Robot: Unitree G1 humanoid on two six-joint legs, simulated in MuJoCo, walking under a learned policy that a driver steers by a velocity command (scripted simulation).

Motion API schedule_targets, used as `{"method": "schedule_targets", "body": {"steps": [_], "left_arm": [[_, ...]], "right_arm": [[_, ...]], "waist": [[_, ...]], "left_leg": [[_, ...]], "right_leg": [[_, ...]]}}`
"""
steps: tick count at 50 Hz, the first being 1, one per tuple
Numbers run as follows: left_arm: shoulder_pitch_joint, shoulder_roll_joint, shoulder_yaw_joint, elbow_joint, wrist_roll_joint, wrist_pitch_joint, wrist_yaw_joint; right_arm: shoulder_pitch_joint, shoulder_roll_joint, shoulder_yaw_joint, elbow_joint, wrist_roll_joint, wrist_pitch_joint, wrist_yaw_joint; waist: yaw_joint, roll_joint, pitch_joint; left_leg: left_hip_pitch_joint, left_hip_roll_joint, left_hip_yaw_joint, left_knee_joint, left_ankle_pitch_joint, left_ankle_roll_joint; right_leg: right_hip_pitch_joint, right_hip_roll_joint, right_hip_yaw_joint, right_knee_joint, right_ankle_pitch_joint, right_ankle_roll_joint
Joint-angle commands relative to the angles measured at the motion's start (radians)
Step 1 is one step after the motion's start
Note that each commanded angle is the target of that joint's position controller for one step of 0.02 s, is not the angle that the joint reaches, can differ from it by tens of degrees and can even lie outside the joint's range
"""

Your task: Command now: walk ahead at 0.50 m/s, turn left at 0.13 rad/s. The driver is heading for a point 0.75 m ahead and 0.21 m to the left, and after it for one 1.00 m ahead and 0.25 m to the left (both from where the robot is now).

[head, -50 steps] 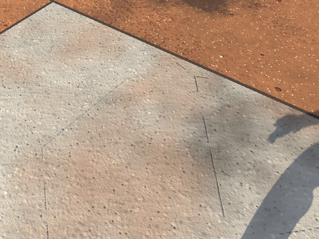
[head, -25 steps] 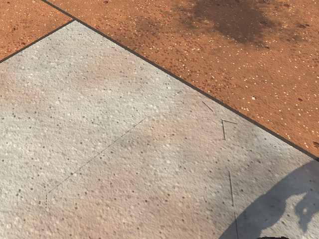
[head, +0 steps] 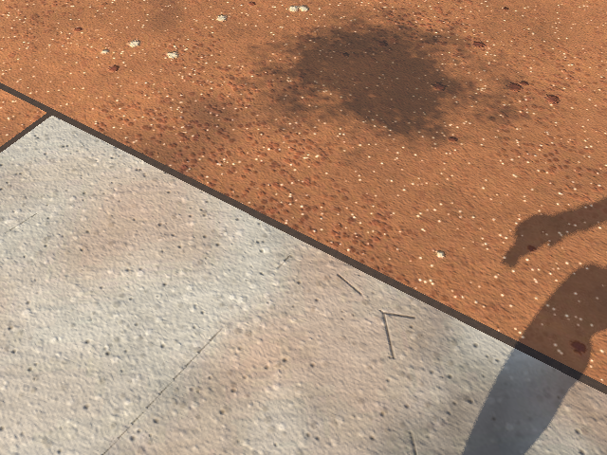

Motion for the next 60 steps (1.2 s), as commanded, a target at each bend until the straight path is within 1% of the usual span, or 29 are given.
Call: {"method": "schedule_targets", "body": {"steps": [1,2,3,4,5,6,7,9,15,19,24,27,29,30,31,32,33,34,35,37,39,41,44,52,55,57,58,59,60], "left_arm": [[0.060,0.102,0.032,-0.041,0.000,-0.030,0.013],[0.222,0.122,0.045,0.012,0.005,-0.041,0.021],[0.400,0.187,0.066,0.053,0.029,-0.054,0.034],[0.483,0.298,0.094,0.056,0.051,-0.052,0.036],[0.424,0.260,0.089,0.044,0.016,-0.035,0.028],[0.308,0.189,0.069,0.027,0.003,-0.032,0.026],[0.240,0.126,0.053,0.017,0.000,-0.039,0.023],[0.220,0.079,0.039,0.032,-0.003,-0.053,0.032],[0.333,0.098,0.044,0.071,-0.008,-0.084,0.040],[0.376,0.097,0.038,0.085,-0.007,-0.083,0.045],[0.457,0.131,0.045,0.113,-0.004,-0.067,0.060],[0.444,0.166,0.053,0.111,0.001,-0.050,0.069],[0.429,0.197,0.063,0.101,0.003,-0.030,0.067],[0.413,0.203,0.065,0.087,-0.002,-0.023,0.060],[0.410,0.158,0.055,0.053,-0.003,-0.024,0.054],[0.393,0.095,0.048,-0.037,-0.019,-0.034,0.033],[0.256,0.158,0.055,-0.063,-0.006,-0.047,0.028],[0.229,0.142,0.049,-0.079,-0.019,-0.062,0.023],[0.259,0.141,0.049,-0.059,-0.019,-0.067,0.027],[0.299,0.130,0.048,-0.049,0.017,-0.032,0.027],[0.291,0.119,0.047,-0.062,0.027,-0.001,0.018],[0.227,0.115,0.044,-0.092,0.025,0.012,0.013],[0.100,0.124,0.041,-0.139,0.020,0.016,0.011],[-0.103,0.118,0.017,-0.218,0.007,-0.005,-0.007],[0.000,0.151,0.027,-0.201,0.003,-0.017,0.000],[0.251,0.190,0.048,-0.123,0.000,-0.030,0.021],[0.408,0.241,0.063,-0.095,0.021,-0.038,0.037],[0.477,0.358,0.094,-0.084,0.040,-0.035,0.035],[0.405,0.284,0.080,-0.080,0.006,-0.020,0.020]], "right_arm": [[0.014,-0.166,-0.031,-0.021,-0.005,-0.001,-0.011],[-0.012,-0.169,-0.031,-0.027,0.000,0.003,-0.008],[-0.022,-0.145,-0.022,-0.053,0.013,0.001,-0.003],[0.097,-0.028,0.001,-0.077,0.056,0.004,0.004],[0.080,-0.128,-0.028,-0.059,0.030,0.013,-0.003],[-0.006,-0.138,-0.038,-0.079,0.020,0.018,-0.001],[-0.057,-0.112,-0.034,-0.091,0.016,0.017,0.004],[-0.064,-0.086,-0.038,-0.093,-0.005,0.040,0.016],[-0.193,-0.057,-0.040,-0.156,-0.008,0.082,0.043],[-0.343,-0.049,-0.028,-0.217,-0.005,0.078,0.057],[-0.476,-0.054,-0.017,-0.282,-0.012,0.075,0.067],[-0.426,-0.081,-0.029,-0.280,-0.015,0.077,0.062],[-0.278,-0.117,-0.050,-0.242,-0.016,0.072,0.052],[-0.142,-0.150,-0.069,-0.201,-0.024,0.062,0.042],[-0.045,-0.247,-0.099,-0.183,-0.034,0.058,0.028],[-0.094,-0.339,-0.118,-0.212,-0.015,0.069,0.027],[-0.084,-0.313,-0.111,-0.210,0.004,0.082,0.020],[-0.135,-0.269,-0.098,-0.206,0.009,0.081,0.012],[-0.179,-0.219,-0.086,-0.207,0.010,0.073,0.010],[-0.232,-0.179,-0.069,-0.220,0.021,0.053,0.002],[-0.201,-0.192,-0.068,-0.215,0.029,0.032,0.005],[-0.158,-0.221,-0.073,-0.211,0.026,0.026,0.008],[-0.086,-0.221,-0.071,-0.206,0.023,0.028,0.010],[0.036,-0.210,-0.053,-0.175,0.008,0.022,-0.006],[-0.017,-0.241,-0.055,-0.180,0.002,0.016,-0.014],[-0.051,-0.259,-0.058,-0.178,-0.001,0.013,-0.008],[-0.045,-0.222,-0.046,-0.198,0.005,0.008,-0.003],[0.097,-0.127,-0.031,-0.208,0.047,0.010,0.005],[0.070,-0.195,-0.038,-0.194,0.011,0.011,0.001]], "waist": [[0.093,0.106,0.001],[0.165,0.077,-0.082],[0.225,0.019,-0.201],[0.183,-0.198,-0.350],[0.173,-0.104,-0.342],[0.127,-0.041,-0.176],[0.109,-0.009,-0.077],[0.063,-0.043,-0.013],[0.050,-0.036,0.012],[0.073,-0.033,0.047],[0.108,-0.037,0.061],[0.068,-0.072,0.011],[0.008,-0.082,-0.077],[-0.058,-0.040,-0.149],[-0.088,0.075,-0.237],[-0.015,0.277,-0.285],[-0.048,0.073,-0.210],[-0.012,0.050,-0.108],[0.041,-0.021,-0.043],[0.099,-0.007,-0.044],[0.110,0.011,-0.052],[0.095,0.031,-0.038],[0.048,0.064,-0.013],[-0.030,0.098,0.012],[0.042,0.115,-0.003],[0.158,0.088,-0.126],[0.216,0.025,-0.237],[0.162,-0.228,-0.371],[0.135,-0.133,-0.313]], "left_leg": [[-0.016,0.293,-0.125,0.168,0.890,0.111],[-0.064,0.253,-0.100,0.344,0.900,0.093],[-0.251,0.204,-0.077,0.593,0.654,0.075],[-0.607,0.039,0.000,0.967,0.001,0.026],[-0.686,0.036,-0.117,1.085,-0.182,0.042],[-0.721,0.096,-0.137,1.095,-0.094,0.048],[-0.707,0.134,-0.133,1.048,-0.021,0.046],[-0.644,0.170,-0.126,0.984,0.034,0.034],[-0.771,0.191,-0.089,0.914,0.200,0.008],[-0.784,0.173,-0.037,0.687,0.318,-0.002],[-0.746,0.134,0.056,0.487,0.281,0.040],[-0.632,0.058,0.103,0.454,0.141,0.098],[-0.467,-0.008,0.110,0.410,0.050,0.146],[-0.271,-0.023,0.075,0.311,0.085,0.178],[-0.035,0.185,-0.203,0.278,0.004,0.238],[0.184,0.425,-0.792,0.126,0.032,0.409],[0.135,0.409,-0.722,0.071,0.071,0.376],[0.023,0.389,-0.593,0.063,0.146,0.339],[-0.100,0.339,-0.497,0.051,0.288,0.290],[-0.217,0.249,-0.365,0.041,0.436,0.246],[-0.249,0.213,-0.327,0.037,0.521,0.243],[-0.262,0.191,-0.316,0.023,0.518,0.230],[-0.214,0.179,-0.328,0.011,0.504,0.198],[-0.023,0.214,-0.319,0.049,0.651,0.152],[-0.026,0.236,-0.302,0.126,0.862,0.113],[-0.060,0.186,-0.252,0.404,1.004,0.084],[-0.221,0.140,-0.226,0.657,0.746,0.072],[-0.547,-0.052,-0.141,1.047,0.066,0.019],[-0.663,-0.040,-0.209,1.135,-0.164,0.036]], "right_leg": [[0.134,0.060,-0.012,-0.068,-0.096,-0.042],[0.332,0.081,-0.022,-0.140,-0.054,-0.062],[0.608,-0.060,0.121,-0.153,-0.091,-0.101],[0.904,-0.377,0.571,-0.224,-0.193,-0.209],[0.820,-0.392,0.707,-0.320,-0.257,-0.218],[0.666,-0.351,0.543,-0.344,-0.314,-0.182],[0.527,-0.306,0.416,-0.395,-0.263,-0.149],[0.395,-0.229,0.235,-0.436,-0.131,-0.085],[0.422,-0.196,0.019,-0.464,0.093,-0.068],[0.454,-0.170,-0.083,-0.457,0.206,-0.055],[0.602,-0.212,-0.155,-0.406,0.392,-0.052],[0.676,-0.226,-0.202,-0.245,0.775,-0.047],[0.673,-0.232,-0.209,0.014,0.871,-0.051],[0.575,-0.218,-0.221,0.242,0.725,-0.027],[0.331,-0.171,-0.214,0.550,0.243,0.005],[-0.101,0.082,-0.091,0.894,-0.487,0.067],[-0.219,0.023,0.084,0.885,-0.396,0.056],[-0.227,-0.020,0.092,0.813,-0.298,0.048],[-0.161,-0.054,0.093,0.710,-0.251,0.049],[-0.039,-0.078,0.100,0.606,-0.234,0.074],[-0.022,-0.073,0.084,0.550,-0.226,0.098],[-0.060,-0.070,0.069,0.474,-0.163,0.115],[-0.144,-0.063,0.062,0.339,-0.054,0.124],[-0.133,0.000,0.026,0.037,0.070,0.056],[0.058,0.047,0.023,-0.052,-0.022,-0.001],[0.355,0.093,0.006,-0.128,-0.036,-0.042],[0.598,-0.062,0.167,-0.135,-0.112,-0.084],[0.860,-0.346,0.663,-0.205,-0.180,-0.237],[0.779,-0.348,0.827,-0.321,-0.251,-0.238]]}}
